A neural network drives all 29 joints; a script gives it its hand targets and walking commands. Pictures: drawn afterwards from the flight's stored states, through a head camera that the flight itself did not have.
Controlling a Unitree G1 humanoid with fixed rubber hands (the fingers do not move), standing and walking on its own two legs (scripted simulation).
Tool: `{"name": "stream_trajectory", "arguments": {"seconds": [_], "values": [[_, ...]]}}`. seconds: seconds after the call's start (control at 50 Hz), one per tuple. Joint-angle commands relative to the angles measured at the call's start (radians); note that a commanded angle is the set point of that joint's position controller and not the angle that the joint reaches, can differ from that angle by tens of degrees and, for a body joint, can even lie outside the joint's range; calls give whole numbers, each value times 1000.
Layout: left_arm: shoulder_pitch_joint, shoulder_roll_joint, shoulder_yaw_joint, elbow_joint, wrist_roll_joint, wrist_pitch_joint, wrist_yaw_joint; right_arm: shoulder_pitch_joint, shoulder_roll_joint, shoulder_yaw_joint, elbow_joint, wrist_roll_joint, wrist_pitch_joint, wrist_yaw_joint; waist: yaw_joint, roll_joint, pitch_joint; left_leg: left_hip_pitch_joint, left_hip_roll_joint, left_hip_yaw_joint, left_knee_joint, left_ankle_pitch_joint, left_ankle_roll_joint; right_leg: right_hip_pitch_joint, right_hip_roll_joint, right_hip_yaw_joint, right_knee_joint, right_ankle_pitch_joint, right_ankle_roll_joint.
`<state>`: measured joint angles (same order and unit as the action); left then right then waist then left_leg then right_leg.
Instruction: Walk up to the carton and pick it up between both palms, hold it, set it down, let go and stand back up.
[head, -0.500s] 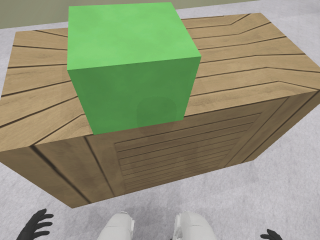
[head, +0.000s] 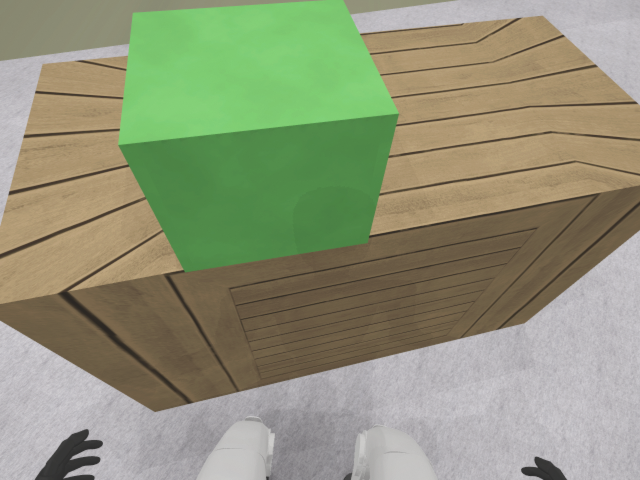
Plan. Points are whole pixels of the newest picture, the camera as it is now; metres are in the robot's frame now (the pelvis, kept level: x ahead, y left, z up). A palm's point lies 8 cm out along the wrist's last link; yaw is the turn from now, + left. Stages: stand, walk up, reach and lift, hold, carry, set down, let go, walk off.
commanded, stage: walk up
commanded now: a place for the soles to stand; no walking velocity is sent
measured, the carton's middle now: (261, 139) +0.50 +0.09 +0.10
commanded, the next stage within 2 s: none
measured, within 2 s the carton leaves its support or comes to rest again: neither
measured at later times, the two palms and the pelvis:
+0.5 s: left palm out of the picture +0.10 +0.33 -0.09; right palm out of the picture +0.10 -0.30 -0.10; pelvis +0.01 +0.01 +0.00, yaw +2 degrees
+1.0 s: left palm out of the picture +0.10 +0.33 -0.10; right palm out of the picture +0.11 -0.30 -0.10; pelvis +0.01 +0.00 +0.00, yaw +3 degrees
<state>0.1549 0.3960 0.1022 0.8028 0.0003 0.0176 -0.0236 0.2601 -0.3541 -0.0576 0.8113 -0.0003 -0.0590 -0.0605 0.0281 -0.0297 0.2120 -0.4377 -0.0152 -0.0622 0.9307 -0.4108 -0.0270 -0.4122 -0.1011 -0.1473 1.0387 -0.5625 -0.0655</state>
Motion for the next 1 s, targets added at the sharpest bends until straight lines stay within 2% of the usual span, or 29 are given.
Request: {"name": "stream_trajectory", "arguments": {"seconds": [0.0,0.08,0.1,0.12,0.14,0.2,0.26,0.32,0.36,0.4,0.42,0.44,0.46,0.48,0.5,0.54,0.58,0.62,0.64,0.66,0.68,0.72,0.76,0.86,0.9,0.92,0.94,0.96,0.98], "values": [[-129,231,61,-127,22,-15,11,79,-433,-115,-60,-41,-36,-15,-55,159,-132,65,310,-782,-473,68,385,-226,55,237,116,-190,39],[83,209,75,-22,24,-38,4,-73,-343,-77,-76,-33,-10,-12,57,165,-224,-154,159,-461,-249,174,230,169,53,205,-311,11,0],[149,269,91,-3,46,-49,9,-59,-264,-47,-74,-27,-6,-13,106,-7,-245,-388,38,-254,-28,109,129,395,-81,424,-547,-114,-19],[120,350,100,-36,48,-58,11,-88,-230,-43,-81,-20,0,-18,114,-176,-200,-508,-98,-25,207,-95,59,362,-353,644,-772,-224,-51],[47,352,92,-64,33,-59,9,-65,-304,-63,-66,-29,8,-34,81,-73,-137,-439,-16,-40,291,-118,39,248,-410,645,-798,-126,-62],[-13,278,82,-69,44,-62,22,41,-294,-79,-48,-12,0,-5,12,12,-152,-323,35,-4,299,-47,38,265,-305,401,-644,183,-49],[1,269,68,-94,45,-61,18,85,-279,-69,-34,-11,-4,-1,14,-103,-203,-259,52,62,207,-35,27,302,-236,231,-535,384,-91],[71,274,77,-94,43,-56,18,29,-276,-70,-59,-13,-16,5,64,-109,-246,-249,63,107,82,-61,18,372,-292,257,-485,506,-150],[43,296,79,-104,33,-54,16,61,-254,-68,-59,-5,-26,3,34,-127,-262,-114,49,124,-34,-72,38,290,-306,224,-424,581,-183],[-29,278,61,-110,24,-39,8,144,-257,-74,-29,-10,-43,-2,-32,-93,-279,40,10,156,-209,74,55,174,-249,138,-315,529,-121],[-63,254,52,-112,22,-31,6,196,-291,-90,4,-24,-43,-6,-66,-40,-281,139,-14,110,-241,110,77,81,-213,117,-214,384,-79],[-56,219,47,-121,17,-27,6,205,-336,-104,-7,-36,-46,-14,-72,97,-270,184,60,-124,-328,190,138,-19,-103,70,-25,319,-17],[-88,177,36,-153,13,-17,2,200,-447,-120,-35,-48,-47,-19,-81,249,-256,220,264,-653,-460,208,288,-262,53,98,111,14,50],[-140,203,47,-141,20,-1,11,182,-460,-120,-35,-35,-46,-18,-88,200,-239,168,343,-826,-516,166,368,-268,56,215,145,-151,52],[-157,237,56,-143,30,-5,8,126,-457,-119,-44,-33,-42,-28,-78,138,-172,124,354,-808,-496,135,384,-263,48,232,134,-182,52],[-122,235,63,-106,27,-7,1,38,-414,-104,-53,-44,-41,-42,-41,186,-129,34,260,-636,-402,208,325,-203,18,223,74,-72,39],[-54,239,74,-66,27,-10,-9,50,-397,-100,-44,-35,-34,-37,-27,166,-188,33,236,-625,-365,217,291,-84,53,207,-30,-67,38],[66,221,78,-21,35,-33,-5,-19,-359,-77,-46,-30,-27,-34,58,137,-240,-110,166,-430,-195,292,214,165,32,225,-348,59,28],[133,299,95,-1,55,-42,2,-25,-259,-54,-66,-19,-24,-35,104,-133,-254,-353,35,-205,66,208,118,367,-120,433,-575,-36,8],[87,352,106,-37,51,-46,4,-66,-240,-46,-70,-14,-12,-42,105,-206,-207,-461,-65,22,211,-106,63,365,-350,587,-732,-14,-44],[55,357,93,-56,37,-45,3,-46,-294,-61,-64,-17,-8,-48,69,-59,-180,-425,-17,-13,296,-131,47,298,-385,590,-731,79,-62],[18,320,90,-68,44,-47,12,18,-294,-67,-31,-8,-10,-28,41,9,-183,-341,17,1,336,-109,54,285,-350,461,-643,195,-86],[7,269,74,-86,43,-52,21,62,-297,-69,-21,-7,-15,-22,28,-64,-190,-312,50,25,280,-80,40,319,-276,309,-535,496,-87],[30,283,69,-97,44,-42,10,81,-267,-66,-37,2,-34,-13,36,-151,-267,-133,40,127,31,-59,40,276,-281,227,-426,605,-175],[-61,279,61,-113,33,-31,3,184,-264,-71,0,-10,-48,-15,-51,-104,-310,56,-5,189,-166,99,50,195,-220,109,-283,541,-122],[-70,243,51,-107,19,-25,5,214,-282,-87,30,-19,-54,-25,-75,-12,-299,176,-32,126,-246,143,70,83,-186,100,-134,554,-85],[-69,209,36,-135,8,-18,9,225,-351,-100,13,-36,-57,-29,-90,144,-268,215,32,-136,-316,229,142,-50,-85,90,69,482,-28],[-79,175,40,-155,8,-16,6,198,-425,-113,-26,-53,-58,-30,-73,261,-248,244,283,-674,-439,386,291,-284,50,113,175,47,39],[-118,217,45,-153,13,1,15,148,-456,-113,-33,-33,-51,-28,-81,197,-268,187,344,-819,-486,242,368,-248,61,241,173,-186,45]]}}
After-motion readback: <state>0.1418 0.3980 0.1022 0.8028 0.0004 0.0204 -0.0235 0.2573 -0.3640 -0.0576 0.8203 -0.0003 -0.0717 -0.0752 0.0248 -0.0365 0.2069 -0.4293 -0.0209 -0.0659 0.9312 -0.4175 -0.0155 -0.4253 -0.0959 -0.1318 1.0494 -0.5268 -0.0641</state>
